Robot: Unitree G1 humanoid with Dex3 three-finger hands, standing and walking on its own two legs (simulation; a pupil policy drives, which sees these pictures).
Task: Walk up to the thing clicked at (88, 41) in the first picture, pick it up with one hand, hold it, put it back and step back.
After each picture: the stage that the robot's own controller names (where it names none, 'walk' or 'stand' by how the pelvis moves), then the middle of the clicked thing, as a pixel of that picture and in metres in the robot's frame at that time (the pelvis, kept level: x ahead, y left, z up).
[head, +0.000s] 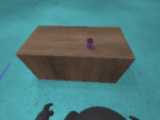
stand; (89, 43) +0.78 +0.04 -0.09
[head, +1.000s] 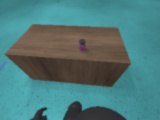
walk; (82, 45) +0.70 +0.14 -0.07
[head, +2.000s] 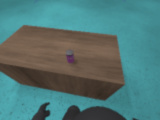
stand; (70, 56) +0.52 +0.21 -0.06
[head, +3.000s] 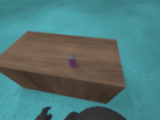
stand; (72, 60) +0.52 +0.19 -0.09
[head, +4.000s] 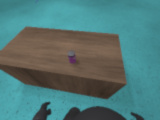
stand; (72, 57) +0.52 +0.20 -0.08
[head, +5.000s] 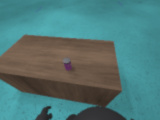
stand; (67, 64) +0.48 +0.24 -0.09
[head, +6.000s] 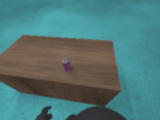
stand; (66, 64) +0.47 +0.24 -0.09
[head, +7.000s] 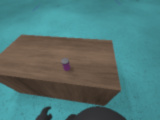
rise first; (66, 64) +0.47 +0.24 -0.09
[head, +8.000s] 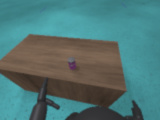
rise first; (72, 63) +0.49 +0.22 -0.09
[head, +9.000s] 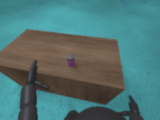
go down; (70, 60) +0.51 +0.20 -0.08
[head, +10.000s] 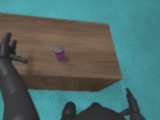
go down; (59, 53) +0.48 +0.21 -0.02
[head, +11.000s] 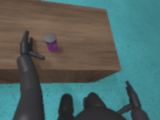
close in; (51, 43) +0.50 +0.22 +0.01
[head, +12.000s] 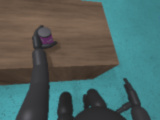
close; (46, 38) +0.53 +0.21 +0.04
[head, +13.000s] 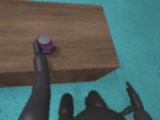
lift; (47, 44) +0.50 +0.22 +0.03
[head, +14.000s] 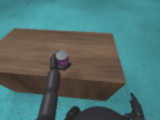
lift; (63, 60) +0.36 +0.18 +0.12
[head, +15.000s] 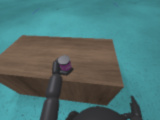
hold; (65, 65) +0.33 +0.17 +0.12
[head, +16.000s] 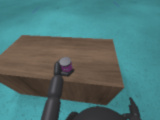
hold; (66, 66) +0.33 +0.17 +0.10
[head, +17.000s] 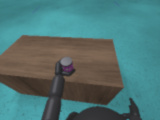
crouch; (67, 66) +0.33 +0.16 +0.10
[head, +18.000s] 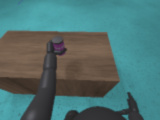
crouch; (59, 46) +0.46 +0.20 +0.13
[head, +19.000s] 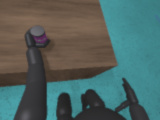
lower; (40, 37) +0.53 +0.23 +0.03
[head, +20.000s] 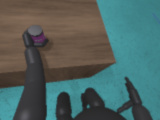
lower; (38, 37) +0.54 +0.23 +0.04
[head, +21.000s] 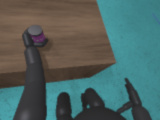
lower; (38, 36) +0.54 +0.23 +0.03
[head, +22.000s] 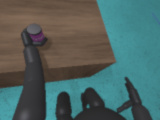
lower; (37, 35) +0.54 +0.24 +0.04
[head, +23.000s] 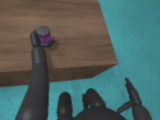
open; (45, 37) +0.54 +0.21 +0.03
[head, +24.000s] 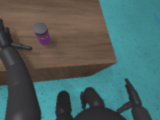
rise; (43, 35) +0.54 +0.21 +0.03
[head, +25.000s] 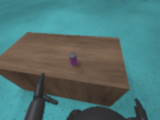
sink last; (73, 59) +0.51 +0.20 -0.04
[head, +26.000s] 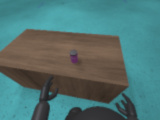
stand; (73, 56) +0.53 +0.19 -0.04
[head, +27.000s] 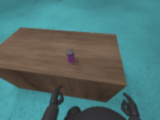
stand; (70, 56) +0.52 +0.20 -0.03
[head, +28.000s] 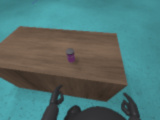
stand; (70, 55) +0.52 +0.20 -0.03
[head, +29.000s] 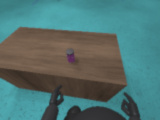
stand; (70, 55) +0.52 +0.20 -0.03
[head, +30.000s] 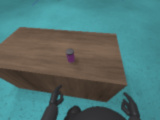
stand; (70, 55) +0.52 +0.20 -0.03
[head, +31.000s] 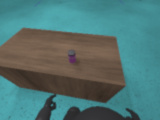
stand; (72, 56) +0.53 +0.19 -0.05
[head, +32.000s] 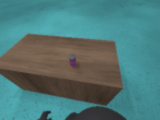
walk; (72, 60) +0.53 +0.20 -0.09
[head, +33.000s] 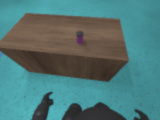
walk; (79, 37) +0.71 +0.14 -0.06
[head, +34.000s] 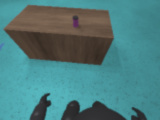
walk; (75, 21) +1.01 +0.23 -0.07
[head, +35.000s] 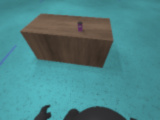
stand; (80, 26) +1.12 +0.22 -0.08
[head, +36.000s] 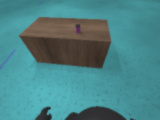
stand; (78, 28) +1.12 +0.22 -0.09
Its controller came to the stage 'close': yes
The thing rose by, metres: 0.20
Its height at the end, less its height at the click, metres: +0.00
